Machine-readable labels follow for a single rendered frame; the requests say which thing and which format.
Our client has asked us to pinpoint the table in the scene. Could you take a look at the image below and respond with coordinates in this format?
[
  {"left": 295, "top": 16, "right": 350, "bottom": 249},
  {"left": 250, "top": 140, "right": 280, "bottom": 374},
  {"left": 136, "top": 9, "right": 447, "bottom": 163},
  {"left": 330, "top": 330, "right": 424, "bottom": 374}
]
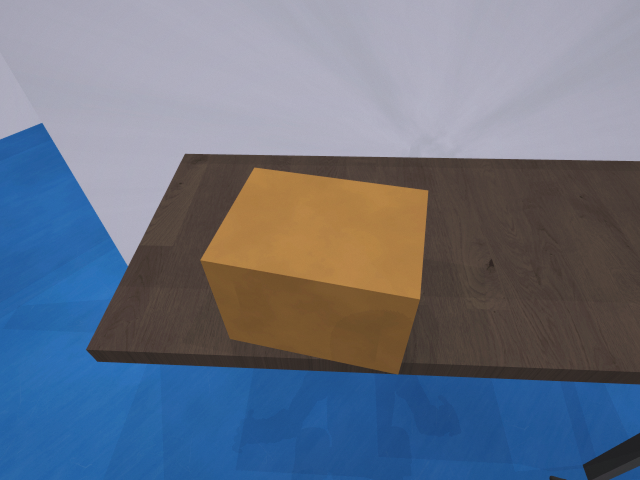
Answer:
[{"left": 86, "top": 154, "right": 640, "bottom": 480}]

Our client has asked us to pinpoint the carton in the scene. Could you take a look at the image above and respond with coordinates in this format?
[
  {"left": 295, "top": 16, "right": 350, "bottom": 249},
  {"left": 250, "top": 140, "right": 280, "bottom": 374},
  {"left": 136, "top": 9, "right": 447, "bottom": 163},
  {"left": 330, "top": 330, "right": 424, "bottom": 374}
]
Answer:
[{"left": 200, "top": 168, "right": 428, "bottom": 375}]

